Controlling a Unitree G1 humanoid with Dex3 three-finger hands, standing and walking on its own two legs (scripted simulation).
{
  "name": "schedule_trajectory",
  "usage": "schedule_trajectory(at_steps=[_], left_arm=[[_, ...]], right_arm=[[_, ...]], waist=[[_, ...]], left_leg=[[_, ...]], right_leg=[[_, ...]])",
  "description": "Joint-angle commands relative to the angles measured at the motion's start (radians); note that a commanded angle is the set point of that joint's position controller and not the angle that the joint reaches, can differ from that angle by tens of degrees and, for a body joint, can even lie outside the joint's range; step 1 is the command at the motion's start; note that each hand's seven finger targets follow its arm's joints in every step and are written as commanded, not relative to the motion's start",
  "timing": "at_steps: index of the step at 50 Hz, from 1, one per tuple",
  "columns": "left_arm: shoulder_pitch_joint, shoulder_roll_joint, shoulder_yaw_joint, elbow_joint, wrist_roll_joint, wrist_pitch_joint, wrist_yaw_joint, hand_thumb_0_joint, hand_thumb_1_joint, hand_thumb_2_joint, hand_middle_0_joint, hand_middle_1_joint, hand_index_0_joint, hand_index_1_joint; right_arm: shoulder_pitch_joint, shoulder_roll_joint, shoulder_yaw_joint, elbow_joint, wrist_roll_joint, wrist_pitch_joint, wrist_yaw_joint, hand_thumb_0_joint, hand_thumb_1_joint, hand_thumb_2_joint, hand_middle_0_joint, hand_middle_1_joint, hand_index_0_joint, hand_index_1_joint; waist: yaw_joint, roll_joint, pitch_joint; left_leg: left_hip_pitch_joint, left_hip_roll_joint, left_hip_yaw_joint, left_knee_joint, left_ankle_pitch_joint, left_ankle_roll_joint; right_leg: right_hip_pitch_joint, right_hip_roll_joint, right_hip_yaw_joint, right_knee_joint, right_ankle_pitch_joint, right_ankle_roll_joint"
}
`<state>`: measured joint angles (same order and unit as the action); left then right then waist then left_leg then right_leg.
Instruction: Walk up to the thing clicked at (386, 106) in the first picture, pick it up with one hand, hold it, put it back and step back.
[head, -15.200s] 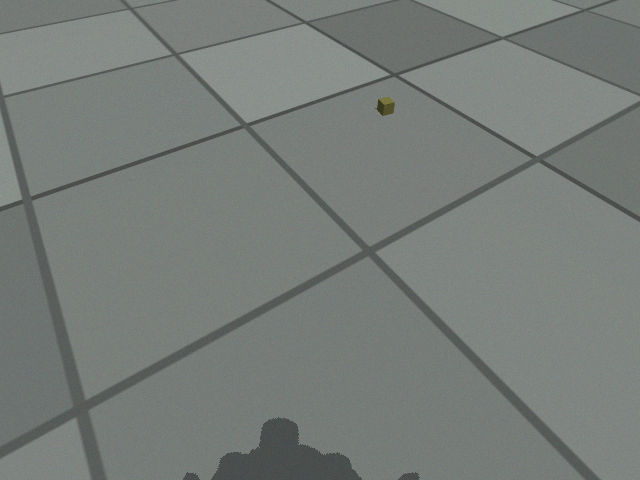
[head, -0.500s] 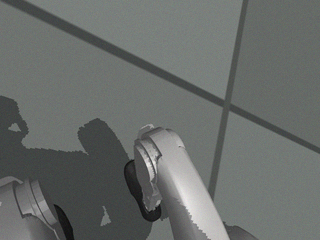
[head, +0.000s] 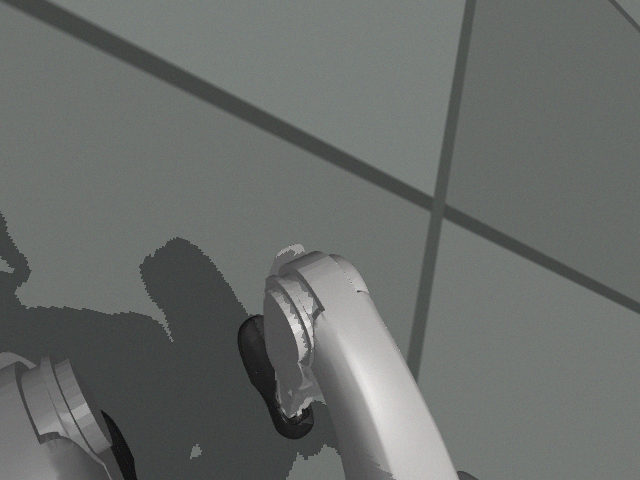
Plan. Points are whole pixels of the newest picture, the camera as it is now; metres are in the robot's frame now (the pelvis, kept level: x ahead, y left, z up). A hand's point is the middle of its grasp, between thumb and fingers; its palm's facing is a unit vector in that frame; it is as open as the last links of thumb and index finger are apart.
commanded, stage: rest palm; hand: left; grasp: from above
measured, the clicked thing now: out of the picture +0.46 +0.31 -0.28
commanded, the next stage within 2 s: close in 0.30 s
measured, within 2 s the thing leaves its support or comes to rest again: neither
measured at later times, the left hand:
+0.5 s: hand out of the picture +0.45 +0.31 -0.26, palm faces -0.27 -0.36 -0.89, open 14.1 cm
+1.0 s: hand out of the picture +0.47 +0.30 -0.25, palm faces -0.26 -0.35 -0.90, open 13.1 cm
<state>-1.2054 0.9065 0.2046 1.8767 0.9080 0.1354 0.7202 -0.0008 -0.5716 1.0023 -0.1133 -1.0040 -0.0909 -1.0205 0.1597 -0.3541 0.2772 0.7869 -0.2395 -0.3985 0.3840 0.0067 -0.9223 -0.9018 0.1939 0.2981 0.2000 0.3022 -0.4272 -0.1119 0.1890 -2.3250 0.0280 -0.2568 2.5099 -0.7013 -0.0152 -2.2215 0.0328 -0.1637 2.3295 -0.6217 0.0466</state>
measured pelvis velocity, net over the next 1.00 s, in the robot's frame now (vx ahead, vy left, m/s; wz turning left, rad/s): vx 0.00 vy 0.00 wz -0.03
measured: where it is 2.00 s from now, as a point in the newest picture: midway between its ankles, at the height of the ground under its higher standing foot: (209, 446)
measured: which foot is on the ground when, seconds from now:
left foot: down 0.00-1.00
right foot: down 0.00-1.00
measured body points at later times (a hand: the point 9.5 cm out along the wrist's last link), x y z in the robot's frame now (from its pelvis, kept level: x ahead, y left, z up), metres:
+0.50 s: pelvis +0.00 +0.00 +0.01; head +0.30 +0.11 +0.31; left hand +0.47 +0.32 -0.21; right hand -0.01 -0.23 -0.04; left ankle +0.07 +0.13 -0.28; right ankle +0.12 -0.12 -0.28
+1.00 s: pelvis +0.00 +0.00 +0.01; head +0.31 +0.11 +0.32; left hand +0.48 +0.31 -0.20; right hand -0.01 -0.23 -0.02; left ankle +0.07 +0.13 -0.28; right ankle +0.12 -0.12 -0.28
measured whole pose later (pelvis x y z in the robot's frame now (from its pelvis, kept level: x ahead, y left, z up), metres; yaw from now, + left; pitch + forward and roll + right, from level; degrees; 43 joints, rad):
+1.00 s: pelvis +0.00 +0.00 +0.01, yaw -2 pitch +28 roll -16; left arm -1.28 1.02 0.23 1.83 0.85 0.22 0.74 0.00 -0.36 0.87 -0.25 -0.89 -0.24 -0.90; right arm 0.14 -0.40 0.34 0.69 -0.25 -0.38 0.38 0.01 -0.92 -0.90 0.19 0.30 0.20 0.30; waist -0.48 -0.14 0.27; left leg -2.30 0.04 -0.29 2.48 -0.71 -0.01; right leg -2.18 0.05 -0.19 2.27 -0.61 0.06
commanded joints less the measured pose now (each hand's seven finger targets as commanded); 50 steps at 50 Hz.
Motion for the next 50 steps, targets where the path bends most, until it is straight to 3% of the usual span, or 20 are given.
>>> schedule_trajectory(at_steps=[1, 5, 7, 9, 13, 18, 20, 24, 34, 39, 50], left_arm=[[-0.298, 0.186, -0.001, -0.074, 0.028, 0.004, 0.096, 0.0, -0.588, 1.011, -0.104, -0.988, -0.081, -1.009], [-0.293, 0.215, 0.032, -0.037, 0.025, 0.036, 0.133, 0.0, -0.581, 1.017, -0.106, -0.985, -0.08, -1.008], [-0.288, 0.213, 0.031, -0.045, -0.008, 0.05, 0.127, 0.0, -0.568, 0.994, -0.104, -0.985, -0.083, -1.002], [-0.289, 0.246, 0.048, -0.054, -0.022, 0.06, 0.127, 0.0, -0.561, 0.986, -0.106, -0.979, -0.086, -0.996], [-0.278, 0.268, 0.044, -0.077, -0.037, 0.073, 0.102, 0.0, -0.573, 0.997, -0.105, -0.979, -0.081, -1.001], [-0.278, 0.27, 0.021, -0.122, -0.053, 0.071, 0.065, 0.0, -0.566, 0.996, -0.111, -0.983, -0.086, -1.005], [-0.284, 0.301, 0.031, -0.137, -0.056, 0.062, 0.062, 0.0, -0.569, 1.001, -0.108, -0.987, -0.084, -1.008], [-0.289, 0.249, -0.007, -0.138, -0.057, 0.053, 0.048, 0.0, -0.45, 0.956, -0.189, -0.939, -0.169, -0.957], [-0.315, 0.226, -0.042, -0.129, -0.054, 0.057, 0.046, 0.0, -0.402, 0.89, -0.21, -0.914, -0.2, -0.921], [-0.314, 0.243, -0.036, -0.114, -0.044, 0.073, 0.061, 0.0, -0.386, 0.888, -0.214, -0.917, -0.206, -0.922], [-0.291, 0.318, 0.011, -0.137, -0.061, 0.094, 0.053, 0.0, -0.289, 0.835, -0.304, -0.828, -0.289, -0.84]], right_arm=[[0.231, -0.351, -0.069, 0.038, -0.006, -0.012, 0.008, 0.0, -0.905, -0.906, 0.199, 0.301, 0.2, 0.301], [0.218, -0.358, -0.058, 0.016, -0.016, -0.014, 0.027, 0.0, -0.905, -0.907, 0.199, 0.301, 0.199, 0.301], [0.204, -0.358, -0.052, 0.002, -0.025, -0.019, 0.034, 0.0, -0.906, -0.907, 0.199, 0.301, 0.199, 0.301], [0.208, -0.366, -0.051, -0.002, -0.019, -0.017, 0.035, 0.0, -0.905, -0.907, 0.199, 0.301, 0.199, 0.301], [0.199, -0.363, -0.038, -0.019, -0.011, -0.012, 0.034, 0.0, -0.907, -0.908, 0.199, 0.301, 0.199, 0.301], [0.205, -0.363, -0.022, -0.035, -0.009, -0.013, 0.03, 0.0, -0.909, -0.909, 0.199, 0.301, 0.2, 0.301], [0.209, -0.371, -0.027, -0.025, -0.001, -0.011, 0.021, 0.0, -0.908, -0.909, 0.199, 0.301, 0.2, 0.301], [0.213, -0.365, -0.02, -0.027, -0.008, -0.011, 0.019, 0.0, -0.897, -0.903, 0.2, 0.301, 0.2, 0.301], [0.223, -0.363, -0.016, -0.021, -0.003, -0.009, 0.006, 0.0, -0.895, -0.902, 0.2, 0.301, 0.2, 0.301], [0.228, -0.371, -0.014, -0.032, -0.004, 0.0, 0.005, 0.0, -0.893, -0.901, 0.2, 0.3, 0.2, 0.3], [0.23, -0.371, -0.006, -0.063, 0.0, 0.022, -0.001, 0.0, -0.894, -0.902, 0.2, 0.3, 0.199, 0.3]], waist=[[-0.093, 0.522, -0.586], [-0.096, 0.514, -0.572], [-0.109, 0.511, -0.564], [-0.1, 0.516, -0.581], [-0.092, 0.523, -0.596], [-0.104, 0.521, -0.599], [-0.095, 0.528, -0.615], [-0.124, 0.529, -0.587], [-0.135, 0.529, -0.558], [-0.134, 0.521, -0.565], [-0.114, 0.527, -0.603]], left_leg=[[0.487, 0.028, 0.09, -0.277, 0.156, 0.003], [0.48, 0.034, 0.086, -0.265, 0.203, 0.002], [0.483, 0.03, 0.095, -0.257, 0.198, 0.006], [0.486, 0.037, 0.091, -0.26, 0.217, 0.007], [0.485, 0.038, 0.09, -0.255, 0.236, 0.009], [0.479, 0.036, 0.095, -0.247, 0.226, 0.015], [0.481, 0.039, 0.092, -0.256, 0.213, 0.014], [0.493, 0.039, 0.08, -0.263, 0.181, 0.01], [0.5, 0.041, 0.061, -0.282, 0.194, 0.004], [0.496, 0.042, 0.062, -0.281, 0.219, 0.007], [0.473, 0.047, 0.082, -0.282, 0.238, 0.012]], right_leg=[[0.356, 0.04, -0.111, -0.206, 0.204, -0.067], [0.388, 0.037, -0.111, -0.205, 0.249, -0.061], [0.398, 0.035, -0.108, -0.212, 0.246, -0.054], [0.413, 0.037, -0.104, -0.218, 0.259, -0.054], [0.435, 0.038, -0.102, -0.213, 0.277, -0.054], [0.449, 0.042, -0.109, -0.218, 0.266, -0.054], [0.456, 0.047, -0.106, -0.229, 0.255, -0.054], [0.433, 0.044, -0.122, -0.223, 0.229, -0.057], [0.412, 0.043, -0.13, -0.226, 0.242, -0.058], [0.436, 0.047, -0.124, -0.236, 0.269, -0.056], [0.508, 0.054, -0.11, -0.255, 0.281, -0.052]])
